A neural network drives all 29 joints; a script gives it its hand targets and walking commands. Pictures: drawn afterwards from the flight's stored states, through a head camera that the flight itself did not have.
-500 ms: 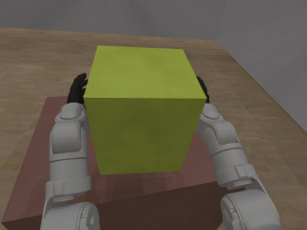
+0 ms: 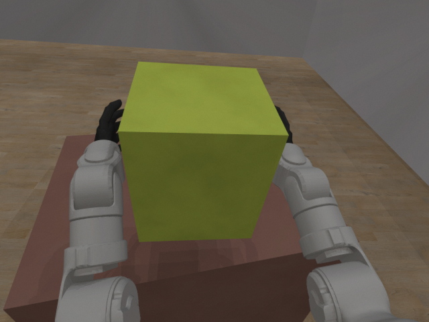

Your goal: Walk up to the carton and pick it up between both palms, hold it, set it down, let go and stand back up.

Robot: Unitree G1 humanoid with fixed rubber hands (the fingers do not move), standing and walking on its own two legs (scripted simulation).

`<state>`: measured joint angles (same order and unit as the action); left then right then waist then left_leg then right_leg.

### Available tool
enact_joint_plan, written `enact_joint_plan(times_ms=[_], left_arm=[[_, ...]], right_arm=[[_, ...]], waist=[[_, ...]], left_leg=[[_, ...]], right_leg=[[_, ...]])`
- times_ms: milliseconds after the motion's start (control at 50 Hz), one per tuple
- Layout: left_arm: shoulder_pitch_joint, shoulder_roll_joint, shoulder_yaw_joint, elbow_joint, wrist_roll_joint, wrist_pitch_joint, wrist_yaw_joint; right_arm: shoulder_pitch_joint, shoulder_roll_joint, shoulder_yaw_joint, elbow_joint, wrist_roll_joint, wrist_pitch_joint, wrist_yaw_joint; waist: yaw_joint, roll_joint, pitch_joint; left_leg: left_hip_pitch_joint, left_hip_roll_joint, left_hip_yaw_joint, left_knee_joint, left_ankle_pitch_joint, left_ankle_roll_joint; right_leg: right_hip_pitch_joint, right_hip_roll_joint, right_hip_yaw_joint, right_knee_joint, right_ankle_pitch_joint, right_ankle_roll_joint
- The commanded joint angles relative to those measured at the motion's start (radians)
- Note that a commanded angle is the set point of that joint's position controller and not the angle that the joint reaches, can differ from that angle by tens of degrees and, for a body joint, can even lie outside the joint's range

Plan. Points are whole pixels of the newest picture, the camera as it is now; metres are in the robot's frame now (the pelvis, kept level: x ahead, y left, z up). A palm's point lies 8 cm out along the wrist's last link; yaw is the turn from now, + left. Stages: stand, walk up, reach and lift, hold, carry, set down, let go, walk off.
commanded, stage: hold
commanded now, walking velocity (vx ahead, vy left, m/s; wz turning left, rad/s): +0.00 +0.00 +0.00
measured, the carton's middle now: (197, 154) +0.37 +0.01 +0.19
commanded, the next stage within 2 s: none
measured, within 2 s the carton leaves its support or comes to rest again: neither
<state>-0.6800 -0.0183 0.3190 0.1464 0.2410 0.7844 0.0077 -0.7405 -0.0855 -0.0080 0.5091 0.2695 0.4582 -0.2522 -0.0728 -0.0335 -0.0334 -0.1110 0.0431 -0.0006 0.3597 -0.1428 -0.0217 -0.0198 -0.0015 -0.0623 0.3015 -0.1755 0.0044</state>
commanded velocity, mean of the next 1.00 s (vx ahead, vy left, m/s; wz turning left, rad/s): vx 0.00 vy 0.00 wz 0.00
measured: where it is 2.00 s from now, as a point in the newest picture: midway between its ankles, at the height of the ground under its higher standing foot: outside the picture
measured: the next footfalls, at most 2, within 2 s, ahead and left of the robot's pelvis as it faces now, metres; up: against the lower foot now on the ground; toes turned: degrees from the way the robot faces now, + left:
none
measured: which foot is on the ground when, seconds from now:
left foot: down 0.00-1.00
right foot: down 0.00-1.00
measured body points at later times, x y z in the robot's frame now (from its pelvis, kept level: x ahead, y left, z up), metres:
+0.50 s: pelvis +0.00 +0.00 +0.00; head -0.05 +0.02 +0.45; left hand +0.38 +0.16 +0.22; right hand +0.38 -0.15 +0.21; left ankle +0.04 +0.13 -0.75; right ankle +0.00 -0.12 -0.75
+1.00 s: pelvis +0.00 +0.00 +0.00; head -0.05 +0.02 +0.45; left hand +0.38 +0.16 +0.22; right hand +0.38 -0.15 +0.21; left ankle +0.04 +0.13 -0.75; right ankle +0.00 -0.12 -0.75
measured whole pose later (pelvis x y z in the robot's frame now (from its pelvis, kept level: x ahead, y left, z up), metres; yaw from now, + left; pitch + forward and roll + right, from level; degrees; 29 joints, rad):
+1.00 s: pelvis +0.00 +0.00 +0.00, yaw +0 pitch -6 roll -1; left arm -0.67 -0.02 0.31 0.12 0.23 0.79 0.02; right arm -0.73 -0.09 0.00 0.49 0.28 0.47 -0.26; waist -0.07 -0.03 -0.04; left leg -0.11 0.04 0.00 0.36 -0.15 -0.02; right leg -0.02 0.00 -0.06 0.30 -0.18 0.01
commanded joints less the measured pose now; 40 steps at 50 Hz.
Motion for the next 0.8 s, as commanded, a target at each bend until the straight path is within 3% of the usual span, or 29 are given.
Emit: enact_joint_plan(times_ms=[0,60,140,220,300,500,600,700,780], left_arm=[[-0.763,-0.583,-0.577,-0.116,-0.161,-0.074,-0.124],[-0.748,-0.579,-0.567,-0.104,-0.155,-0.073,-0.124],[-0.753,-0.587,-0.595,-0.156,-0.173,-0.076,-0.117],[-0.747,-0.579,-0.580,-0.132,-0.160,-0.067,-0.121],[-0.749,-0.582,-0.599,-0.174,-0.169,-0.071,-0.117],[-0.732,-0.580,-0.570,-0.131,-0.154,-0.062,-0.125],[-0.733,-0.571,-0.595,-0.169,-0.171,-0.067,-0.121],[-0.746,-0.576,-0.585,-0.148,-0.162,-0.063,-0.124],[-0.749,-0.576,-0.589,-0.156,-0.166,-0.067,-0.118]], right_arm=[[-0.942,0.674,0.380,-0.369,0.115,-0.065,0.101],[-0.940,0.669,0.381,-0.357,0.114,-0.065,0.102],[-0.932,0.676,0.405,-0.397,0.137,-0.065,0.098],[-0.929,0.664,0.390,-0.373,0.125,-0.059,0.098],[-0.914,0.677,0.400,-0.391,0.132,-0.059,0.097],[-0.939,0.667,0.394,-0.397,0.129,-0.058,0.097],[-0.915,0.672,0.410,-0.411,0.139,-0.056,0.090],[-0.919,0.664,0.391,-0.387,0.123,-0.051,0.096],[-0.933,0.673,0.402,-0.407,0.129,-0.055,0.096]], waist=[[-0.013,0.071,-0.431],[-0.008,0.057,-0.443],[-0.010,0.071,-0.486],[-0.014,0.067,-0.433],[-0.018,0.075,-0.459],[-0.002,0.057,-0.433],[-0.017,0.059,-0.471],[-0.015,0.065,-0.439],[-0.007,0.062,-0.465]], left_leg=[[0.210,-0.083,0.012,-0.005,0.199,0.002],[0.215,-0.085,0.013,-0.011,0.182,0.004],[0.241,-0.088,0.007,0.013,0.258,-0.003],[0.214,-0.087,0.011,-0.007,0.198,-0.001],[0.242,-0.086,0.006,0.009,0.249,-0.005],[0.208,-0.085,0.013,-0.008,0.208,0.004],[0.233,-0.089,0.008,0.009,0.244,0.001],[0.207,-0.085,0.006,-0.011,0.181,0.002],[0.225,-0.085,0.008,0.002,0.229,0.002]], right_leg=[[0.006,0.075,0.009,-0.038,0.160,0.052],[0.003,0.079,0.002,-0.040,0.146,0.053],[0.028,0.081,0.008,-0.026,0.223,0.058],[0.008,0.080,0.005,-0.038,0.157,0.053],[0.018,0.079,0.008,-0.030,0.215,0.056],[0.021,0.078,0.008,-0.033,0.177,0.055],[0.029,0.078,0.011,-0.027,0.238,0.059],[0.006,0.075,0.006,-0.036,0.155,0.055],[0.023,0.079,0.008,-0.026,0.207,0.059]])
